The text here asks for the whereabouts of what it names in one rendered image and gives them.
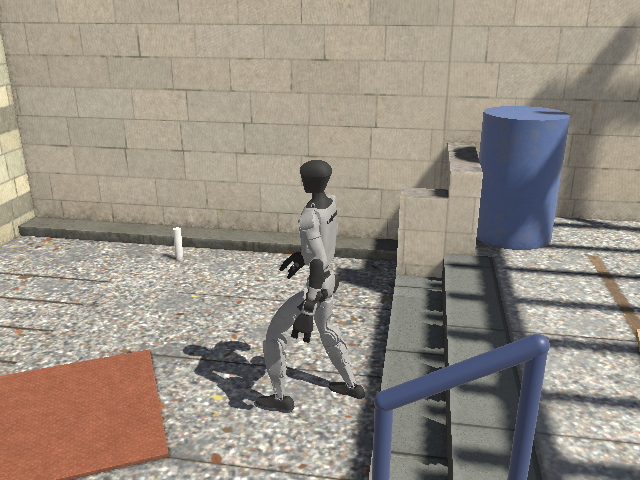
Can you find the robot right upper arm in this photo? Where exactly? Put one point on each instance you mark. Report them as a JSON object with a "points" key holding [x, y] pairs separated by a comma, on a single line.
{"points": [[333, 197]]}

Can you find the robot left upper arm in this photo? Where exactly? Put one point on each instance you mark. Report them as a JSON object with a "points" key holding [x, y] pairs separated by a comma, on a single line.
{"points": [[309, 225]]}

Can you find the right robot foot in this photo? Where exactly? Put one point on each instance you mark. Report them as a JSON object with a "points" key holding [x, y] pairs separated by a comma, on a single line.
{"points": [[341, 388]]}

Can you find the humanoid robot torso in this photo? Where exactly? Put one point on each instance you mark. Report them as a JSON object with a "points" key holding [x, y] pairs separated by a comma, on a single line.
{"points": [[327, 228]]}

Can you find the robot right hand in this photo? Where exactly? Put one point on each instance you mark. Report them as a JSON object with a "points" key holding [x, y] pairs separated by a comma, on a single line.
{"points": [[298, 260]]}

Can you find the robot left forearm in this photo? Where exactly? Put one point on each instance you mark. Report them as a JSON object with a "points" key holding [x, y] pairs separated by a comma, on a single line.
{"points": [[316, 280]]}

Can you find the robot left hand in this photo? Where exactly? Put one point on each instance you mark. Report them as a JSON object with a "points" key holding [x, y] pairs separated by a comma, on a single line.
{"points": [[304, 324]]}

